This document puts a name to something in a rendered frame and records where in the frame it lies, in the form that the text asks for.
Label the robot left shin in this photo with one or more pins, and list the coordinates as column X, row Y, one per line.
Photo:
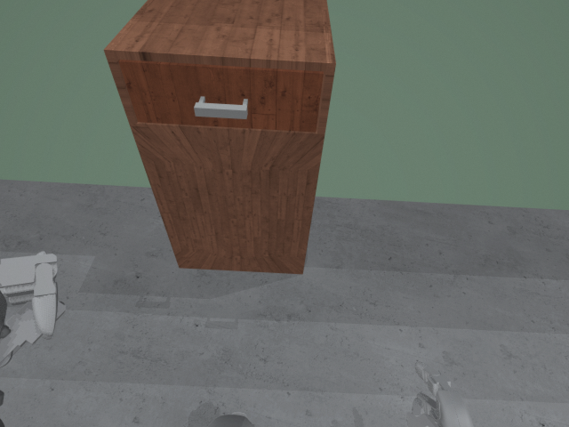
column 239, row 413

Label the robot left hand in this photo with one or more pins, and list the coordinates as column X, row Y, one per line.
column 30, row 280

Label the cabinet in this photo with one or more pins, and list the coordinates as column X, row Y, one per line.
column 231, row 198

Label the handle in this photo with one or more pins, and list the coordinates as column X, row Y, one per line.
column 220, row 110

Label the robot right hand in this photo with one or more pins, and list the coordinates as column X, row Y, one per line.
column 449, row 409

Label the drawer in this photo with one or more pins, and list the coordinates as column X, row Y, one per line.
column 278, row 99

